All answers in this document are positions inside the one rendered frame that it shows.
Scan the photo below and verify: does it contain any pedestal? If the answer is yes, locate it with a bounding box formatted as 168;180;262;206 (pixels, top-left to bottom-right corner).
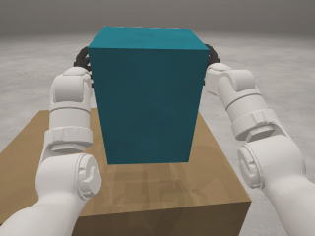
0;108;252;236

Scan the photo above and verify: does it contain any left robot upper arm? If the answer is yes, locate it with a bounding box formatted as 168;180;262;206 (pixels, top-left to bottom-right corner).
0;152;102;236

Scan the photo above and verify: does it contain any carton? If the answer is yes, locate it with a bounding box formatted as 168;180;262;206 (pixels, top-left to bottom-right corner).
87;27;210;165

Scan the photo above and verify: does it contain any right robot upper arm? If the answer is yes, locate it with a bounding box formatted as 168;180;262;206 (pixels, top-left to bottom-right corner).
237;134;315;236

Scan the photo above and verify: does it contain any robot right forearm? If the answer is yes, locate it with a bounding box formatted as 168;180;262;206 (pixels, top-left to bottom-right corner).
205;63;306;174

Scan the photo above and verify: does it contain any robot left hand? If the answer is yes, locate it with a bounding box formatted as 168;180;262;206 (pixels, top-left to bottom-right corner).
73;46;95;88

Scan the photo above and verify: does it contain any robot left forearm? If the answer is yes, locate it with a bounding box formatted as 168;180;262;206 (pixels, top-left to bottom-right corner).
35;67;93;193

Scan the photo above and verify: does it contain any robot right hand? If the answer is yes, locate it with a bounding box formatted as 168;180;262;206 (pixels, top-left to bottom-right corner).
203;44;221;85

